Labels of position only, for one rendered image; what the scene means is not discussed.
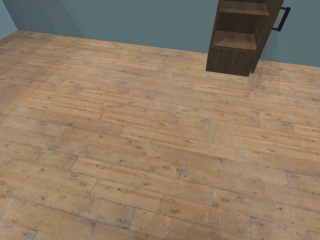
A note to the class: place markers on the handle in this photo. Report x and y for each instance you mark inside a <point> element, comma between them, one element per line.
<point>287,10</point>

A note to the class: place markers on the cupboard door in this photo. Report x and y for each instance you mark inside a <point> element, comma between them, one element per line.
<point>266,32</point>

